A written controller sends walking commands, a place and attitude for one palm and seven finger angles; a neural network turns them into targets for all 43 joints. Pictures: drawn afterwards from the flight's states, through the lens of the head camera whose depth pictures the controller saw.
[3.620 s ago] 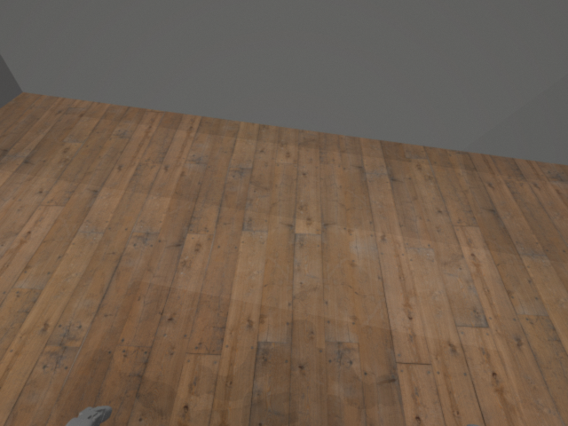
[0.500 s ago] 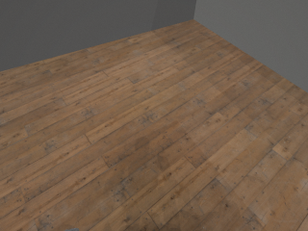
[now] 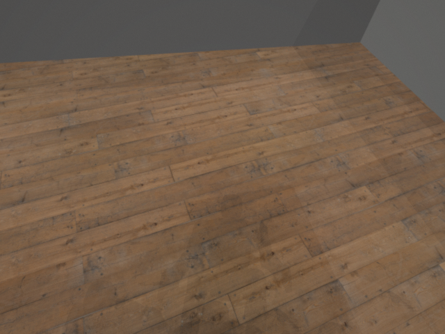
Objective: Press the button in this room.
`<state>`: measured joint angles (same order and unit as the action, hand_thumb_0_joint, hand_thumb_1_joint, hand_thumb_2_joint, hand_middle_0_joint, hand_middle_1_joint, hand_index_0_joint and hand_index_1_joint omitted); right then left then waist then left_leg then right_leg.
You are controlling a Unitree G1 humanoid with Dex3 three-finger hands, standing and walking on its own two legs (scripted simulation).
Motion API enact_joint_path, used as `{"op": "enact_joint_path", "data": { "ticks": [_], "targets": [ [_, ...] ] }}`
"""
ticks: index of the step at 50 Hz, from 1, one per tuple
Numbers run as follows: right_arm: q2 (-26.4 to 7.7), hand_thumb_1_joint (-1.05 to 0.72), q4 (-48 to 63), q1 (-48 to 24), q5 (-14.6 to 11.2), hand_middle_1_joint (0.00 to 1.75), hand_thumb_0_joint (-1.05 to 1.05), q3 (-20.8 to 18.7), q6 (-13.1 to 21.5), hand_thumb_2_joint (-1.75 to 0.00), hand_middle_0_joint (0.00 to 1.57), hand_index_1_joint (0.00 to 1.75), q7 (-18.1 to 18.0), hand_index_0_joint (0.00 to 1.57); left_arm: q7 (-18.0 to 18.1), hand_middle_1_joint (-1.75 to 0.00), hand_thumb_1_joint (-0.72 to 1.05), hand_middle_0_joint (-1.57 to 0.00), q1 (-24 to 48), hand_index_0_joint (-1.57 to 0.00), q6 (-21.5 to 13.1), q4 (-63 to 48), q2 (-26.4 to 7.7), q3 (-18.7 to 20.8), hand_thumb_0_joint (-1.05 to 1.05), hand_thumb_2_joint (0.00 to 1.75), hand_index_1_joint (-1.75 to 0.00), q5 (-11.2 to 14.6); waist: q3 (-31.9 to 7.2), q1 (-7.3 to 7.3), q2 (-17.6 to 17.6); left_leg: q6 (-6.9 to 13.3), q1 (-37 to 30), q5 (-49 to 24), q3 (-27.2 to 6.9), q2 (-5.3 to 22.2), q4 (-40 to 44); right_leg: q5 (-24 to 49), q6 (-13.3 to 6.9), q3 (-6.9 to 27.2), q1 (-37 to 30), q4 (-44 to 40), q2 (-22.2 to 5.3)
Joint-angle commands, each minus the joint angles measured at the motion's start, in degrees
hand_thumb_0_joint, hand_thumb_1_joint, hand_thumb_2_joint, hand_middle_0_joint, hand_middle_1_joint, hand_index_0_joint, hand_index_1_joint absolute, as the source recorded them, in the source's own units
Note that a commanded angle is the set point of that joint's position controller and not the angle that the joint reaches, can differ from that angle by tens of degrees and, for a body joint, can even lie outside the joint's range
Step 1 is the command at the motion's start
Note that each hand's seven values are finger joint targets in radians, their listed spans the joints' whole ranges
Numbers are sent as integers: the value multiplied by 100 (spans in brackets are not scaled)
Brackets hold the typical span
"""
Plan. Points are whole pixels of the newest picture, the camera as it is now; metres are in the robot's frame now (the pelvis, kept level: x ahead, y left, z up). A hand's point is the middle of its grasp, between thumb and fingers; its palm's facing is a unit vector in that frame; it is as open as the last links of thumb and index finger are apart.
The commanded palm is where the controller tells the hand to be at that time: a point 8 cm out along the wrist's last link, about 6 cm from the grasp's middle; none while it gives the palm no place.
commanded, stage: turn or walk to find it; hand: left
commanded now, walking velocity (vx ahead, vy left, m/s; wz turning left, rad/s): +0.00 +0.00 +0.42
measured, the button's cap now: out of the picture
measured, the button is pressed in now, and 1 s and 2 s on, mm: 0 0 0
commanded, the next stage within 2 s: none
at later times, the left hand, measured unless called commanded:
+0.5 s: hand out of the picture +0.06 +0.20 -0.14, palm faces +0.19 -0.94 -0.27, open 7.4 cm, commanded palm none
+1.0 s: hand out of the picture -0.13 +0.22 -0.17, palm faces +0.44 -0.86 -0.25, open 7.4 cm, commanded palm none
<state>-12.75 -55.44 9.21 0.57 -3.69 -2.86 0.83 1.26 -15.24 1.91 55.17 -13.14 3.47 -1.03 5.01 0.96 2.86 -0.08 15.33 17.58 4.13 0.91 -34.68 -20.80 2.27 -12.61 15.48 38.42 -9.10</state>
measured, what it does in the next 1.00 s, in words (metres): steps on the spot, turning left: right foot, then left foot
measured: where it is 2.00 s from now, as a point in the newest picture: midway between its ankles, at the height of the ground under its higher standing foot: outside the picture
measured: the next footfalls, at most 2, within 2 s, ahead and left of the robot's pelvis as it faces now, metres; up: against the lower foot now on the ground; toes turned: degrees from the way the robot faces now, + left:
right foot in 0.48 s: +0.03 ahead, -0.12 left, +0.00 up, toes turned +7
left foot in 0.90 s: -0.06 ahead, +0.13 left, +0.00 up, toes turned +26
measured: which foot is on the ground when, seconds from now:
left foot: down 0.00-0.48, up 0.50-0.88, down 0.90-1.00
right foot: up 0.00-0.46, down 0.48-0.90, up 0.92-1.00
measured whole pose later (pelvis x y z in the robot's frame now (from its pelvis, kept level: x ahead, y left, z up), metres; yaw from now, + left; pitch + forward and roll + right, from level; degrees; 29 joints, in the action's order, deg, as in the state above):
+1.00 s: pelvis -0.06 +0.02 +0.01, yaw +23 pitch -1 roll +0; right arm -11.5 -54.3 8.8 1.0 -3.1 -1.5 0.1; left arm 1.4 -14.2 4.3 56.8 -15.0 4.4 -0.9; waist 4.6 1.1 3.4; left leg 1.5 15.5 17.4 3.3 0.4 -33.6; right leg -28.8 3.3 -5.3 23.2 56.8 -6.8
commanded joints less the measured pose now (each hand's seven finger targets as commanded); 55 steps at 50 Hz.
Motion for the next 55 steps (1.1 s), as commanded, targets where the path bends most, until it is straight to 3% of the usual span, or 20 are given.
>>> {"op": "enact_joint_path", "data": {
  "ticks": [1, 4, 6, 15, 21, 22, 23, 24, 25, 28, 30, 39, 42, 43, 44, 45, 46, 48, 50, 55],
  "targets": [
    [-1372, -90, 178, 810, 68, 30, 0, -271, 197, -90, 20, 30, -152, 20, 48, -30, 90, -20, 526, -20, 51, -647, -494, 100, 0, 90, -30, -23, -703, -502, -1789, 1065, -854, -2415, -2405, 2023, 1760, -1373, 136, 1040, 1623, 2389, 227],
    [-962, -90, 392, 67, 53, 30, 0, -117, 241, -90, 20, 30, -197, 20, -60, -30, 90, -20, 229, -20, 15, -374, -539, 146, 0, 90, -30, -18, -513, -124, -1150, 871, -594, -2105, -1595, 1355, 1728, -294, 161, 1133, 1528, 2625, 218],
    [-935, -90, 390, 166, 35, 30, 0, -109, 279, -90, 20, 30, -206, 20, -65, -30, 90, -20, 165, -20, 15, -300, -533, 138, 0, 90, -30, -14, -620, -148, -1017, 848, -766, -2526, -1455, 1188, 1706, -118, 220, 1128, 1442, 2495, 279],
    [-990, -90, 338, 488, 84, 30, 0, -200, 208, -90, 20, 30, -185, 20, -10, -30, 90, -20, 600, -20, 11, -570, -382, 91, 0, 90, -30, 23, -652, -317, -1038, 1069, -853, -2189, -2166, 1232, 1663, -482, 237, 1174, 1093, 1176, 512],
    [-973, -90, 422, 305, 80, 30, 0, -250, 155, -90, 20, 30, -138, 20, 43, -30, 90, -20, 138, -20, -79, -555, -363, 78, 0, 90, -30, 66, -845, -73, -1023, 854, -206, -2166, -2356, 914, 1276, 239, 90, 1068, -219, -685, 775],
    [-898, -90, 452, 262, 45, 30, 0, -248, 148, -90, 20, 30, -119, 20, 64, -30, 90, -20, -20, -20, -114, -510, -449, 99, 0, 90, -30, 61, -844, 32, -892, 651, 299, -1676, -2256, 740, 1069, 759, 66, 1099, -872, -1406, 674],
    [-649, -90, 488, 339, -1, 30, 0, -216, 145, -90, 20, 30, -84, 20, 95, -30, 90, -20, -135, -20, -168, -520, -725, 150, 0, 90, -30, 11, -895, 77, -91, 330, 1038, -790, -1891, 314, 433, 671, -134, 1761, -1542, -2071, -12],
    [-332, -90, 636, 378, -14, 30, 0, -161, 152, -90, 20, 30, -53, 20, 124, -30, 90, -20, -130, -20, -211, -570, -1218, 249, 0, 90, -30, -71, -729, 88, 1280, -100, 1917, 802, -816, -491, -763, 963, -733, 3108, -1718, -2428, -1435],
    [-638, -90, 620, 309, 81, 30, 0, -249, 74, -90, 20, 30, -70, 20, 115, -30, 90, -20, 5, -20, -195, -686, -1232, 252, 0, 90, -30, -15, -692, 138, 1165, -124, 1701, 1385, -856, -343, -1907, 762, -1144, 3170, -852, -2563, -1859],
    [-551, -90, 318, 447, 100, 30, 0, -274, -54, -90, 20, 30, 18, 20, 87, -30, 90, -20, 754, -20, -203, -805, -746, 108, 0, 90, -30, -3, 7, -269, 466, -190, 1663, 480, -787, -70, -3350, 691, -891, 1968, 4, -2449, -932],
    [-458, -90, 239, 619, 87, 30, 0, -239, -53, -90, 20, 30, 34, 20, 98, -30, 90, -20, 738, -20, -243, -792, -652, 96, 0, 90, -30, -20, -91, -294, 576, -292, 1628, 276, -618, 18, -3381, 1274, -841, 1512, -205, -2283, -813],
    [-323, -90, 380, -124, -9, 30, 0, -80, 42, -90, 20, 30, 8, 20, 65, -30, 90, -20, -127, -20, -199, -374, -1059, 223, 0, 90, -30, -90, -500, 188, 943, -334, 875, 965, -20, 27, -1025, 3125, -1018, 1200, -1041, -1556, -1083],
    [-399, -90, 288, 255, -7, 30, 0, -70, 107, -90, 20, 30, -25, 20, 57, -30, 90, -20, -9, -20, -152, -331, -1110, 244, 0, 90, -30, -53, -699, -47, 899, -257, 14, 98, 167, -41, 270, 3112, -689, 865, -814, -1004, -984],
    [-556, -90, 242, 453, 2, 30, 0, -100, 152, -90, 20, 30, -20, 20, 42, -30, 90, -20, 1, -20, -118, -344, -1031, 231, 0, 90, -30, -6, -816, -184, 482, -176, -649, -621, 52, 59, 1030, 2651, -424, 664, -397, -544, -845],
    [-1009, -90, 272, 610, 37, 30, 0, -197, 211, -90, 20, 30, -20, 20, 20, -30, 90, -20, -68, -20, -70, -440, -766, 199, 0, 90, -30, 33, -987, -260, -818, 172, -1440, -1608, -1175, 1011, 1443, 1116, -64, 338, 633, 464, -332],
    [-1493, -90, 268, 877, 53, 30, 0, -299, 206, -90, 20, 30, -51, 20, -11, -30, 90, -20, 74, -20, -49, -672, -399, 92, 0, 90, -30, 30, -902, -393, -2109, 873, -1564, -3346, -2456, 2199, 1572, -1555, 223, 357, 1650, 1538, 218],
    [-1440, -90, 138, 1041, 68, 30, 0, -309, 203, -90, 20, 30, -108, 20, 38, -30, 90, -20, 471, -20, 25, -696, -496, 71, 0, 90, -30, -16, -903, -582, -1747, 1126, -1034, -2690, -2385, 2201, 1659, -1583, 153, 873, 1472, 2215, 214],
    [-1143, -90, 256, 447, 76, 30, 0, -211, 205, -90, 20, 30, -186, 20, -11, -30, 90, -20, 628, -20, 30, -570, -532, 126, 0, 90, -30, 8, -469, -356, -1560, 1032, -574, -2096, -2009, 1678, 1691, -839, 122, 1168, 1650, 2569, 181],
    [-1000, -90, 385, 69, 73, 30, 0, -137, 242, -90, 20, 30, -193, 20, -64, -30, 90, -20, 304, -20, 8, -398, -482, 123, 0, 90, -30, -3, -508, -146, -1189, 880, -510, -2183, -1564, 1336, 1645, -411, 165, 1098, 1412, 2434, 250],
    [-1029, -90, 370, 272, 66, 30, 0, -168, 230, -90, 20, 30, -189, 20, -48, -30, 90, -20, 373, -20, 13, -456, -418, 86, 0, 90, -30, 23, -665, -251, -1034, 1007, -861, -2444, -1744, 1289, 1590, -468, 229, 1080, 1226, 1606, 434]
  ]
}}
